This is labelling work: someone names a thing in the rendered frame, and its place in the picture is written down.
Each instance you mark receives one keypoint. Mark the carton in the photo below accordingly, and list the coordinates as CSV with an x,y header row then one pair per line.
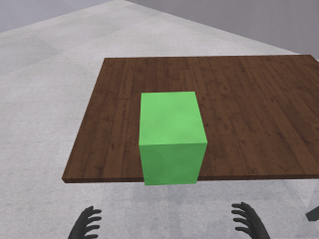
x,y
172,139

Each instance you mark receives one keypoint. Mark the table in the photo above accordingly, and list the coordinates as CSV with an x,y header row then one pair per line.
x,y
260,115

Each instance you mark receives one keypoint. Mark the right robot hand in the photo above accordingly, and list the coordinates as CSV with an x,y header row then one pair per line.
x,y
256,229

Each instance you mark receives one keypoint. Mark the left robot hand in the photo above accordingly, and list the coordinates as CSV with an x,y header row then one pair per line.
x,y
80,228

